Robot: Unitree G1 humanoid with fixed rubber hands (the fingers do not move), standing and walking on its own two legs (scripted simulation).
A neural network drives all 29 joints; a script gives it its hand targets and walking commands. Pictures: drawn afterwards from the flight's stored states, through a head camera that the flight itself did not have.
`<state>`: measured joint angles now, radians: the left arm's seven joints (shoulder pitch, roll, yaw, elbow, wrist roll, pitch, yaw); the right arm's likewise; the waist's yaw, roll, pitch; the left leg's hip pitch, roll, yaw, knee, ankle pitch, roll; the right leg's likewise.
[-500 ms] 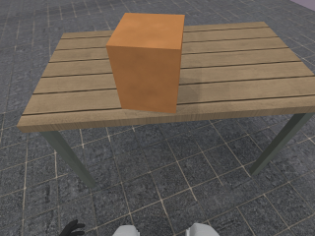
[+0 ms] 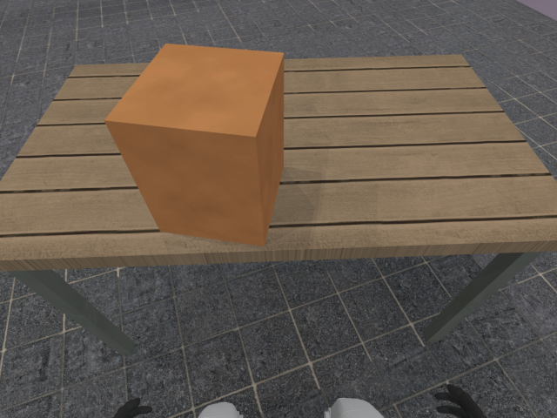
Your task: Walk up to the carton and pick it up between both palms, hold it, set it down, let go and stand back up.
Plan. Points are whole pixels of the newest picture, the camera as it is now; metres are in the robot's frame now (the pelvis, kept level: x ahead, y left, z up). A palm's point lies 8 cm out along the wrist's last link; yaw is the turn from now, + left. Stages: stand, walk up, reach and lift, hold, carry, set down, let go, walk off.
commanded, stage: walk up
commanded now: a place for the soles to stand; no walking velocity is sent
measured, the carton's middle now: (217, 149) +0.52 +0.11 +0.08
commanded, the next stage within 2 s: none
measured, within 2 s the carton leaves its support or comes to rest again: neither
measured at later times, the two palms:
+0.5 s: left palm out of the picture +0.12 +0.25 -0.07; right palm (478, 406) +0.13 -0.27 -0.08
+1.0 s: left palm out of the picture +0.08 +0.27 -0.08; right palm out of the picture +0.12 -0.24 -0.08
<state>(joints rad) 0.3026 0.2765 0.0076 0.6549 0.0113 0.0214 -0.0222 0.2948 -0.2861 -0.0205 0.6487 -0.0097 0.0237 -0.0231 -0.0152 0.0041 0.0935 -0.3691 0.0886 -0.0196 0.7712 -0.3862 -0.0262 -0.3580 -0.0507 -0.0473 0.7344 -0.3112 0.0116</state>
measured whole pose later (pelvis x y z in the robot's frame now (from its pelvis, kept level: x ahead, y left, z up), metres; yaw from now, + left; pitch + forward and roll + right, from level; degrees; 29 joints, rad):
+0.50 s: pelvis +0.02 -0.01 +0.02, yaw +1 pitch -1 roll +0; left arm 0.29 0.29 -0.01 0.62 0.00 0.01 -0.01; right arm 0.22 -0.28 0.01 0.73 0.00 0.02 0.02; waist 0.00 -0.01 0.04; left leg -0.25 0.03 0.00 0.56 -0.29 -0.03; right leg -0.27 -0.04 -0.08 0.56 -0.27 0.00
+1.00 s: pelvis +0.02 +0.01 +0.02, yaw +1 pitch -1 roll +0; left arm 0.35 0.28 0.00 0.68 0.01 0.00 -0.01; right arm 0.26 -0.27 0.01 0.76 0.01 0.02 0.03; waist 0.01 -0.01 0.03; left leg -0.24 0.00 0.01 0.54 -0.28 0.01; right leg -0.26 -0.07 -0.07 0.52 -0.24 0.04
